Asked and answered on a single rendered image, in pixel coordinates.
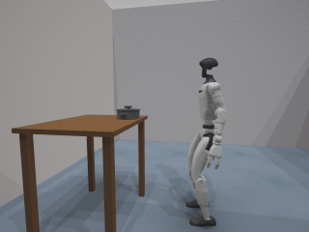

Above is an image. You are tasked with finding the lid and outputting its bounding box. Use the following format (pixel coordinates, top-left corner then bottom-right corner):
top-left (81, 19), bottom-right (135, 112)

top-left (116, 108), bottom-right (140, 111)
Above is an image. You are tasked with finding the robot left forearm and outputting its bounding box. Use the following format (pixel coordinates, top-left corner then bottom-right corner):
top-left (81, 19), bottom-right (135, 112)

top-left (212, 108), bottom-right (227, 146)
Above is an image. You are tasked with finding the left robot upper arm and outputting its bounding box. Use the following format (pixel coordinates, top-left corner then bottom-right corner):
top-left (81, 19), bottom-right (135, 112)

top-left (207, 82), bottom-right (227, 117)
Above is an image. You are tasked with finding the left robot hand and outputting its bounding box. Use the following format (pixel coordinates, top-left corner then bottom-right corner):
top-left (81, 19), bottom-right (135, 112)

top-left (207, 144), bottom-right (222, 169)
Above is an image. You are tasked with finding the robot left foot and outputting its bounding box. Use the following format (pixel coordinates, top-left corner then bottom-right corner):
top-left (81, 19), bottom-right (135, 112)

top-left (189, 216), bottom-right (216, 227)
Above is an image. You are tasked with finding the robot left thigh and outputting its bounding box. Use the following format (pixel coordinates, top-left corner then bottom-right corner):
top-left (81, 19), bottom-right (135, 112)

top-left (191, 134), bottom-right (213, 187)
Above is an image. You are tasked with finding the pot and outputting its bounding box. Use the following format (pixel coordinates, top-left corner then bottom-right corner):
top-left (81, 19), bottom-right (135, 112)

top-left (117, 110), bottom-right (140, 120)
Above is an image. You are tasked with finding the table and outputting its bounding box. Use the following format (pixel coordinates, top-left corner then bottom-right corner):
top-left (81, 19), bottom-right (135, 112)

top-left (12, 114), bottom-right (148, 232)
